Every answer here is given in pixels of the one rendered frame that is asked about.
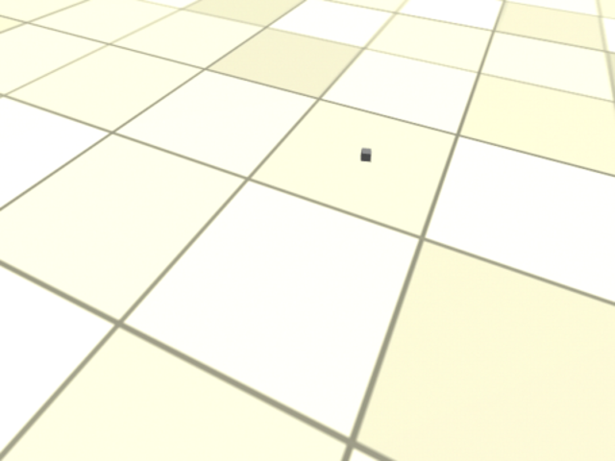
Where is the cube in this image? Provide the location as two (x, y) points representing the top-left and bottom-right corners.
(360, 148), (371, 161)

